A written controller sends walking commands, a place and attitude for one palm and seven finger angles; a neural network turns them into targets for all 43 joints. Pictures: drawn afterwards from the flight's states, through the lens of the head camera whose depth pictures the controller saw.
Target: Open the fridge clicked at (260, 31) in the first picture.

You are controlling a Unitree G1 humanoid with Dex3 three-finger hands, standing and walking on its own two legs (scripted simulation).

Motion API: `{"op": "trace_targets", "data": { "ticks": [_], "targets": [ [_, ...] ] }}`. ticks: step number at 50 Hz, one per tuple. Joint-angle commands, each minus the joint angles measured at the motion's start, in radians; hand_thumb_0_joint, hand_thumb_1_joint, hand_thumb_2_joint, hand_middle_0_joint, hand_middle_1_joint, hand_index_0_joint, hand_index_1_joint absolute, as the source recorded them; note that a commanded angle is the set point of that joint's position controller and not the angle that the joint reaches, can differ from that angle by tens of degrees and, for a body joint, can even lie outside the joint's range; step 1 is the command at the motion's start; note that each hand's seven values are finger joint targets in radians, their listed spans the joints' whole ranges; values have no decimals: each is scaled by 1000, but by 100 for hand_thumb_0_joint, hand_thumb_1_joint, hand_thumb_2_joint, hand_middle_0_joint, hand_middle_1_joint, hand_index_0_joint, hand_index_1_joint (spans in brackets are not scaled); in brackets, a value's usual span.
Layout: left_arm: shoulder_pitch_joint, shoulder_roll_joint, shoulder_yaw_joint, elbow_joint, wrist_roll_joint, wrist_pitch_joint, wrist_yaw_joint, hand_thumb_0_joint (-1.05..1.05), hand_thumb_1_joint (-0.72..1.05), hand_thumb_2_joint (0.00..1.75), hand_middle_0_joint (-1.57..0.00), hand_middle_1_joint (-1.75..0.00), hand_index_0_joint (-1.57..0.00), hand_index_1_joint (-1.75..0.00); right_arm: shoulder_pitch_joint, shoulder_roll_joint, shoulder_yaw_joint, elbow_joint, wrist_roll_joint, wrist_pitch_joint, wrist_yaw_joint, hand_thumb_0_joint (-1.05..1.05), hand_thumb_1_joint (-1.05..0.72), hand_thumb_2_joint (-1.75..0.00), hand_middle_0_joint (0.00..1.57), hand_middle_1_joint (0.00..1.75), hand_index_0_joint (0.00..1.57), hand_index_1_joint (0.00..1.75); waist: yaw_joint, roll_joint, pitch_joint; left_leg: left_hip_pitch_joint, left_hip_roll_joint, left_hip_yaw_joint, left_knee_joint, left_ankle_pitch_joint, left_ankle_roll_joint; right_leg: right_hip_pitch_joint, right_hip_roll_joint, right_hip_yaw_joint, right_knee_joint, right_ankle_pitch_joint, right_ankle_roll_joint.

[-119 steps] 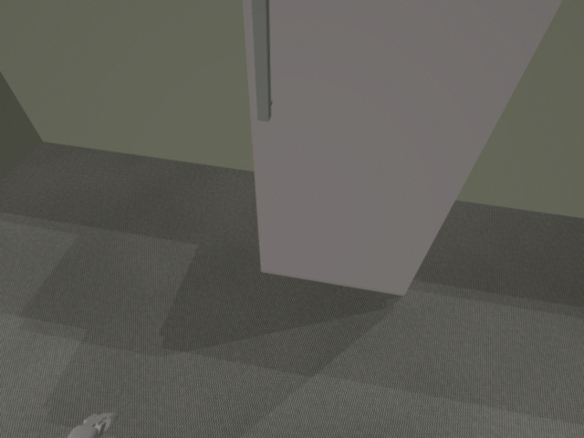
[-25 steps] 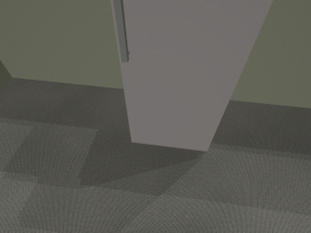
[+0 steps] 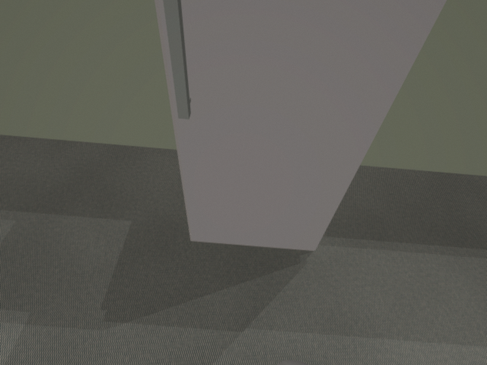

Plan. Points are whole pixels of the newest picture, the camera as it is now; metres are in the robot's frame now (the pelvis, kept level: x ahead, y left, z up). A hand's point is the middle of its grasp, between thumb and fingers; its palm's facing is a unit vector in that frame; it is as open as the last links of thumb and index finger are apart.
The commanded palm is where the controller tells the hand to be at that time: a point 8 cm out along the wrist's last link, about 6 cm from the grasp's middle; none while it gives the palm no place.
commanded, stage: take the last steps up to it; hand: left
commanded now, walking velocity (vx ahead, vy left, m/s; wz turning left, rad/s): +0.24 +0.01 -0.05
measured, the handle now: (179, 45) +0.66 +0.16 +0.19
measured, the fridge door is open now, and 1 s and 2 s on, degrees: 0 0 0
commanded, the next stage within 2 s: come to a stop and stand still in 0.22 s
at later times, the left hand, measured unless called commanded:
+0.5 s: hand (155, 331) +0.21 +0.17 -0.17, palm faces +0.02 -0.97 -0.22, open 7.2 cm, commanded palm none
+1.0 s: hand out of the picture +0.14 +0.24 -0.18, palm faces -0.01 -0.98 -0.20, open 7.4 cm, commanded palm none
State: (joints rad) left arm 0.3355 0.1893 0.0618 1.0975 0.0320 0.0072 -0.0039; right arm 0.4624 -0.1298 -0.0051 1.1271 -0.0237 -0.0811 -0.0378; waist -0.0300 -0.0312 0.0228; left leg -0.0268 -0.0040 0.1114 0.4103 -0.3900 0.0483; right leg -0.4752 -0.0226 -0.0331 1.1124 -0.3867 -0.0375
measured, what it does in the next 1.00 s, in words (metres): walks ahead: right foot, then left foot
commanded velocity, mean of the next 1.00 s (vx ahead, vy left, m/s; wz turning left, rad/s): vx -0.02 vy -0.03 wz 0.00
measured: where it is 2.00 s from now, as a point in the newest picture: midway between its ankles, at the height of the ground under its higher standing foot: outside the picture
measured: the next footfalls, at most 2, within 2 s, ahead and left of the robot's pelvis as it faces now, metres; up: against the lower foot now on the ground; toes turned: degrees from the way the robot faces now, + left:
right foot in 0.22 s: +0.23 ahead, -0.09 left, +0.00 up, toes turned -8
left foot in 0.66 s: +0.27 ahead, +0.14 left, +0.00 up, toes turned +3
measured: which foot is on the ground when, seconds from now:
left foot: down 0.00-0.22, up 0.24-0.64, down 0.66-1.00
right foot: up 0.00-0.20, down 0.22-0.66, up 0.68-1.00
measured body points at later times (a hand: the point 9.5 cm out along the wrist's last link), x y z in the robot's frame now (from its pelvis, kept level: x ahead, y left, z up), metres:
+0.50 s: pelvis +0.16 -0.01 +0.00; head +0.18 -0.01 +0.45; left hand +0.21 +0.23 -0.15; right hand +0.19 -0.24 -0.16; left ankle +0.20 +0.14 -0.69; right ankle +0.19 -0.08 -0.74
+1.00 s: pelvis +0.11 +0.04 +0.00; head +0.12 +0.07 +0.45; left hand +0.15 +0.29 -0.16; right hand +0.17 -0.20 -0.13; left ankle +0.23 +0.13 -0.74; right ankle +0.04 -0.12 -0.68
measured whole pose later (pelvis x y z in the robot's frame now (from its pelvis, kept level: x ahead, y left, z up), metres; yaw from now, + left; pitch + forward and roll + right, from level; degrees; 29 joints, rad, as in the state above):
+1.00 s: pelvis +0.11 +0.04 +0.00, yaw -3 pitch +0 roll -3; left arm 0.28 0.22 0.08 1.01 0.03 0.07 0.01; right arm 0.18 -0.14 -0.05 1.00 -0.04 0.03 -0.03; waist -0.02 -0.02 0.02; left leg -0.37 0.07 0.08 0.41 -0.04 0.04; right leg -0.28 -0.02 -0.02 0.86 -0.50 0.02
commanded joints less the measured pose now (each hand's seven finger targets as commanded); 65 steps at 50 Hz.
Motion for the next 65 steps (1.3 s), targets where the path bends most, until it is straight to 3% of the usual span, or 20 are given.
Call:
{"op": "trace_targets", "data": {
  "ticks": [1, 6, 10, 11, 12, 15, 19, 29, 31, 33, 34, 40, 49, 51, 53, 54, 55, 56, 59, 65],
  "targets": [
    [-135, 6, -1, -122, -8, -33, -20, 0, 90, 90, -20, -30, -20, -30, 132, -110, -15, 27, 7, -18, -17, 0, -90, -90, 20, 30, 20, 30, 4, 139, 130, 110, 227, -139, -183, 748, 77, -256, -29, -54, -55, 108, 9],
    [-165, -1, -10, -147, -13, -40, -15, 0, 90, 90, -20, -30, -20, -30, 108, -128, -25, 47, 11, -8, -15, 0, -90, -90, 20, 30, 20, 30, 33, 180, 99, 51, 212, -47, -112, 983, 86, 24, 34, -135, -415, 168, -28],
    [146, 80, 21, -47, 1, -63, 6, 0, 90, 90, -20, -30, -20, -30, 65, -137, -42, 31, 24, 1, -8, 0, -90, -90, 20, 30, 20, 30, 167, 88, -76, -94, 177, -25, 326, 835, 32, 494, 14, -71, -602, 346, -69],
    [229, 172, 40, -33, 7, -76, 21, 0, 90, 90, -20, -30, -20, -30, 114, -85, -35, 17, 35, 0, 5, 0, -90, -90, 20, 30, 20, 30, 184, -113, -179, -327, 60, 1, 639, 335, -2, 697, -245, 249, -633, 473, -170],
    [234, 211, 48, -25, -13, -72, 25, 0, 90, 90, -20, -30, -20, -30, 150, -61, -39, 5, 35, 4, -1, 0, -90, -90, 20, 30, 20, 30, 134, -177, -226, -440, -24, -55, 949, -183, -15, 691, -450, 555, -750, 554, -281],
    [5, 98, 17, -83, -22, -63, 29, 0, 90, 90, -20, -30, -20, -30, -10, -49, -45, -23, 11, 30, 14, 0, -90, -90, 20, 30, 20, 30, 68, 16, 44, -487, 97, -138, 950, -5, -5, 266, -344, 372, -890, 185, -211],
    [-89, 23, -14, -101, -9, -68, 42, 0, 90, 90, -20, -30, -20, -30, 59, 18, -26, -2, 6, 81, 6, 0, -90, -90, 20, 30, 20, 30, -32, 20, 35, -317, 112, -110, 667, 41, -59, 53, -237, 57, -854, 618, -134],
    [-43, 123, 26, -129, -2, -10, 49, 0, 90, 90, -20, -30, -20, -30, -171, -63, -56, -129, 14, 103, 8, 0, -90, -90, 20, 30, 20, 30, 31, -124, -26, -319, 52, -72, 311, 68, -92, 249, -247, 90, -662, 785, -151],
    [-57, 114, 26, -134, -8, 1, 48, 0, 90, 90, -20, -30, -20, -30, -132, -69, -60, -116, 14, 96, 8, 0, -90, -90, 20, 30, 20, 30, 4, -82, -43, -187, 65, -70, 122, 285, -81, 207, -199, 57, -575, 639, -91],
    [12, 35, 11, -150, -26, 13, 50, 0, 90, 90, -20, -30, -20, -30, -108, -198, -71, -135, 7, 77, 0, 0, -90, -90, 20, 30, 20, 30, 17, 300, -106, -54, 404, -390, -16, 1061, 79, 70, 6, -68, -310, -51, 51],
    [5, 60, 14, -152, -19, 20, 56, 0, 90, 90, -20, -30, -20, -30, -112, -224, -76, -141, 3, 85, -10, 0, -90, -90, 20, 30, 20, 30, -1, 250, -103, -122, 459, -398, -34, 1100, 169, 85, 44, 21, -92, -276, 47],
    [32, 73, 37, -124, -6, 50, 34, 0, 90, 90, -20, -30, -20, -30, -263, -175, -68, -195, 0, 77, -27, 0, -90, -90, 20, 30, 20, 30, 37, 157, -93, -188, 313, -241, -80, 590, 121, -7, 27, 100, 149, -23, 77],
    [87, 28, 12, -91, -8, 61, 9, 0, 90, 90, -20, -30, -20, -30, -215, -230, -103, -156, -21, 107, 4, 0, -90, -90, 20, 30, 20, 30, 7, 286, -75, -245, 247, -283, -316, -218, 29, 237, 54, -80, -405, -164, 40],
    [174, 16, 6, -52, -15, 51, 13, 0, 90, 90, -20, -30, -20, -30, -228, -225, -103, -144, -22, 113, 9, 0, -90, -90, 20, 30, 20, 30, 44, 287, -33, -324, 207, -244, -327, -244, -8, 371, 78, -109, -610, -108, 19],
    [327, 45, 14, 0, -9, 47, 19, 0, 90, 90, -20, -30, -20, -30, -244, -171, -97, -147, -12, 131, 16, 0, -90, -90, 20, 30, 20, 30, 102, 122, -23, -463, 100, -117, -195, -277, -97, 545, 50, -90, -873, -35, -7],
    [320, 113, 22, -5, 6, 41, 29, 0, 90, 90, -20, -30, -20, -30, -239, -88, -83, -157, 4, 138, 15, 0, -90, -90, 20, 30, 20, 30, 97, -139, 19, -557, -8, -13, 119, -190, -138, 469, -160, 198, -1045, -307, -77],
    [151, 138, 7, -57, 3, 42, 39, 0, 90, 90, -20, -30, -20, -30, -272, -66, -83, -173, -4, 143, 12, 0, -90, -90, 20, 30, 20, 30, 63, -234, 182, -605, -17, -49, 392, -97, -109, 181, -339, 385, -1125, -426, -122],
    [33, 133, 3, -103, -1, 31, 43, 0, 90, 90, -20, -30, -20, -30, -254, -91, -85, -180, -10, 145, 22, 0, -90, -90, 20, 30, 20, 30, 16, -103, 184, -541, 16, -111, 516, -23, -85, 29, -381, 389, -1151, -410, -132],
    [-53, 94, -2, -100, -15, -34, 37, 0, 90, 90, -20, -30, -20, -30, -129, -103, -93, -113, -12, 128, 54, 0, -90, -90, 20, 30, 20, 30, -35, -95, 157, -535, 55, -84, 643, 157, -84, 120, -237, 184, -1064, -197, -57],
    [179, 55, -8, -10, -8, -61, 39, 0, 90, 90, -20, -30, -20, -30, -207, -95, -84, -142, -13, 94, 56, 0, -90, -90, 20, 30, 20, 30, 72, -126, 135, -646, 91, -57, 535, 151, -93, 380, -268, 213, -1006, -135, -89]
  ]
}}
